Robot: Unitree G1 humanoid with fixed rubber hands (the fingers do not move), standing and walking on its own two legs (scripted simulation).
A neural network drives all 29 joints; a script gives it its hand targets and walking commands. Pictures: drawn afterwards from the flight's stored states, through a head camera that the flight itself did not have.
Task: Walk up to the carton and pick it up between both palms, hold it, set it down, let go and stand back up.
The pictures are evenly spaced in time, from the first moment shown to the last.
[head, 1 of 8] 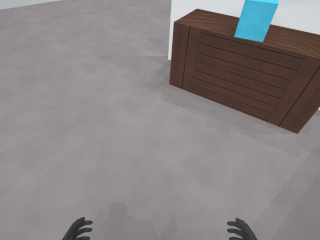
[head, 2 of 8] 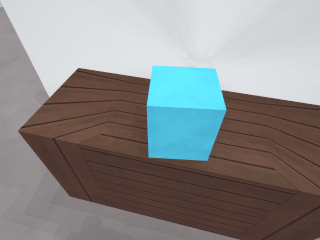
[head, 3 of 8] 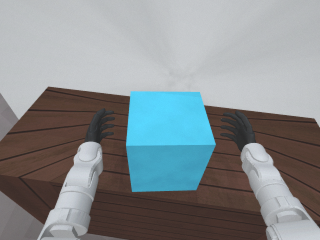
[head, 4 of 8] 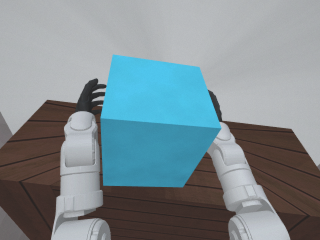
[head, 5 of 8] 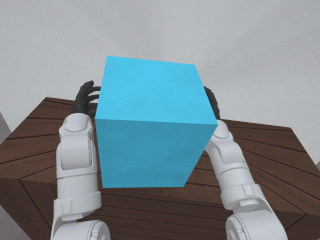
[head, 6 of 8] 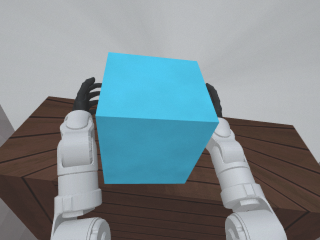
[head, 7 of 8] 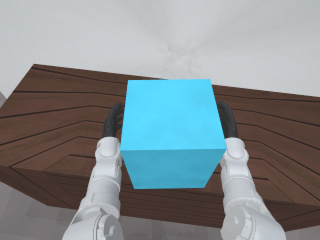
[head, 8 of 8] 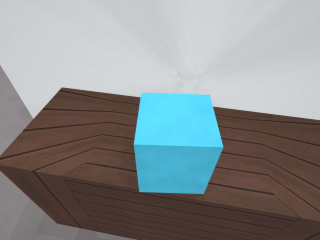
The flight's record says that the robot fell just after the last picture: no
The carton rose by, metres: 0.18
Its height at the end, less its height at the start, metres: +0.00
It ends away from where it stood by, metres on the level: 0.02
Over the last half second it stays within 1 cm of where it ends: yes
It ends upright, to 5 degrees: yes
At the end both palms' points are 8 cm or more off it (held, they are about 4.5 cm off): yes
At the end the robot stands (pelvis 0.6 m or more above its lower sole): yes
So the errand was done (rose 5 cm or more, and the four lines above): yes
